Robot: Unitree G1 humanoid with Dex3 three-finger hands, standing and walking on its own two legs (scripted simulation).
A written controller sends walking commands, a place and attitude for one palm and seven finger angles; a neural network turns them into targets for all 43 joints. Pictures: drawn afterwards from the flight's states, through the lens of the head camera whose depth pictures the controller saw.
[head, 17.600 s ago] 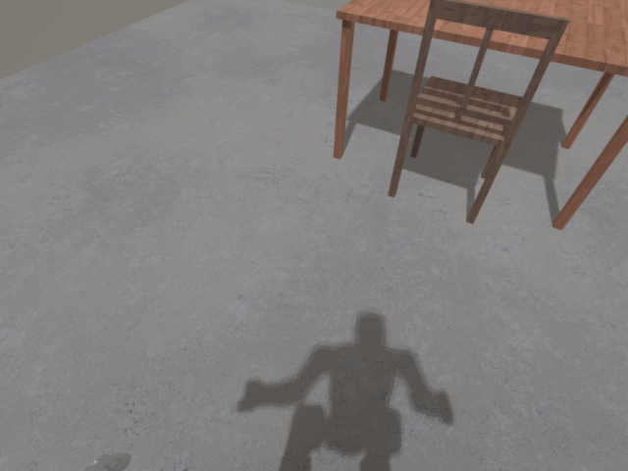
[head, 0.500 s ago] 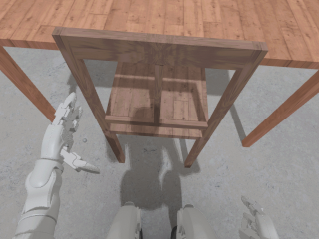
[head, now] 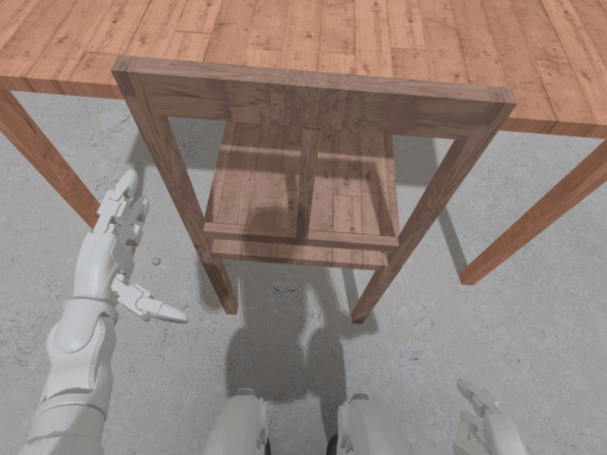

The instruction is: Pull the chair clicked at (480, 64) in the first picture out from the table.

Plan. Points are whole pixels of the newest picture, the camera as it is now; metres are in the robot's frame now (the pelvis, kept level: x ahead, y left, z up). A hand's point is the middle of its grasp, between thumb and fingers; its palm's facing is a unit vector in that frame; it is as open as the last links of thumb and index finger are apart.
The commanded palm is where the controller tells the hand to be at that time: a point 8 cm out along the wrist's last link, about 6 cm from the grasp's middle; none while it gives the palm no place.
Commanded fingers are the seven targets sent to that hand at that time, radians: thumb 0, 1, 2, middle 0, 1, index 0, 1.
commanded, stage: aim the fingers beside a spindle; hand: left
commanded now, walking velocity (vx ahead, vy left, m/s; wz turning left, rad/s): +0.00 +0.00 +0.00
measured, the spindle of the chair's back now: (306, 189) +0.48 +0.01 +0.00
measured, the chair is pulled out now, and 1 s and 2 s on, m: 0.00 0.00 0.00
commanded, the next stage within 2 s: none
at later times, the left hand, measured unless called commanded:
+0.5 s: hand (160, 271) +0.34 +0.19 +0.02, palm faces -0.07 -1.00 -0.04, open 16.9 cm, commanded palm +0.32 +0.24 +0.02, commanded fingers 0.00 -0.50 0.30 -0.06 -0.08 -0.06 -0.08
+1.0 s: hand (163, 275) +0.34 +0.19 +0.01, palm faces -0.05 -1.00 -0.03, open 16.9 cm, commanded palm +0.32 +0.24 +0.02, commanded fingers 0.00 -0.50 0.30 -0.06 -0.08 -0.06 -0.08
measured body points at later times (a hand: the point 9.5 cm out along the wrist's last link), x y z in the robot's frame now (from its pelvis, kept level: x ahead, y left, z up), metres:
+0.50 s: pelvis +0.01 +0.00 +0.00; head +0.12 +0.01 +0.44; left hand +0.33 +0.24 +0.03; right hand +0.15 -0.25 -0.10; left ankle +0.03 +0.10 -0.63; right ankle +0.02 -0.12 -0.63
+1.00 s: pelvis +0.00 -0.01 +0.00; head +0.11 +0.00 +0.43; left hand +0.34 +0.24 +0.01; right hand +0.15 -0.27 -0.10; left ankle +0.03 +0.10 -0.63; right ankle +0.02 -0.12 -0.63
